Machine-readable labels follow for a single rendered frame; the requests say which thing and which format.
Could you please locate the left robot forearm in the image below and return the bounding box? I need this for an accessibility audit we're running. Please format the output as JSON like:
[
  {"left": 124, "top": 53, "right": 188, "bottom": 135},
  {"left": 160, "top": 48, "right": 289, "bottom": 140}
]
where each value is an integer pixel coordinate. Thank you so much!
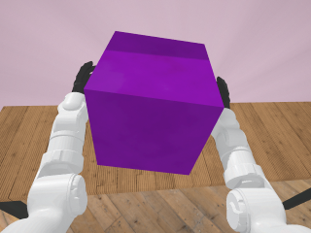
[{"left": 27, "top": 92, "right": 88, "bottom": 215}]

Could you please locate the robot left upper arm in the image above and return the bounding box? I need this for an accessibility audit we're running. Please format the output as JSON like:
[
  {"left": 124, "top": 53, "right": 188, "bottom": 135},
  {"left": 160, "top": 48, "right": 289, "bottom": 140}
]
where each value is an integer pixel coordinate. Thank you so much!
[{"left": 0, "top": 173, "right": 87, "bottom": 233}]

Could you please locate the carton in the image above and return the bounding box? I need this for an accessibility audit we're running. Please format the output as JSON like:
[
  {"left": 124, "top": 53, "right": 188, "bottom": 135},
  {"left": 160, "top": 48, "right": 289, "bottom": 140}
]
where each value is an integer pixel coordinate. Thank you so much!
[{"left": 84, "top": 31, "right": 225, "bottom": 176}]

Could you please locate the table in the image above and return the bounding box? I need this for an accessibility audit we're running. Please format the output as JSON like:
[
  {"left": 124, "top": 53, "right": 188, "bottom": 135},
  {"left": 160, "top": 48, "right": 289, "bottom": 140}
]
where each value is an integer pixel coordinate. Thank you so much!
[{"left": 0, "top": 101, "right": 311, "bottom": 219}]

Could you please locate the right robot forearm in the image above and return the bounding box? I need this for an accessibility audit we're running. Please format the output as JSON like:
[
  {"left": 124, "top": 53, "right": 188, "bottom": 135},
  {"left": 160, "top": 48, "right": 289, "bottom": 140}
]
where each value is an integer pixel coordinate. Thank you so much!
[{"left": 211, "top": 108, "right": 287, "bottom": 222}]

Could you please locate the left robot hand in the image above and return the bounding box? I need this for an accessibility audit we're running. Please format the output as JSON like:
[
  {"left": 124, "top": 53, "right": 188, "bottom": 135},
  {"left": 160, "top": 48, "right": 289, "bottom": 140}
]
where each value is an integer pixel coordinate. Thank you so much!
[{"left": 72, "top": 61, "right": 96, "bottom": 95}]

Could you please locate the right robot hand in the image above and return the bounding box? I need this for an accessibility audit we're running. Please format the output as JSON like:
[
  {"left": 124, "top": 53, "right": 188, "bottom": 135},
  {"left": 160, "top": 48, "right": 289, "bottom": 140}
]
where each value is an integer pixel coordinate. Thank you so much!
[{"left": 216, "top": 77, "right": 230, "bottom": 109}]

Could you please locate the robot right upper arm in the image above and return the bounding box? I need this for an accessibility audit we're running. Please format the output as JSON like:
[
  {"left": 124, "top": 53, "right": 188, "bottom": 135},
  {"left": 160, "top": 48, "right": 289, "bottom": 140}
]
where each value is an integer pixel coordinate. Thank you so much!
[{"left": 226, "top": 187, "right": 311, "bottom": 233}]

